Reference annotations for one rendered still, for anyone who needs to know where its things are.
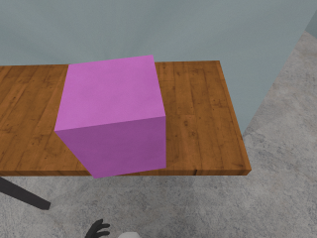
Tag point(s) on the carton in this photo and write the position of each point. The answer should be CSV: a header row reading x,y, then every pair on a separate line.
x,y
111,116

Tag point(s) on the left robot hand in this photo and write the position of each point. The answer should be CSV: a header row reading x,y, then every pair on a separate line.
x,y
92,232

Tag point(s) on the table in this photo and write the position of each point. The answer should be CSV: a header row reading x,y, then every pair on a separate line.
x,y
202,134

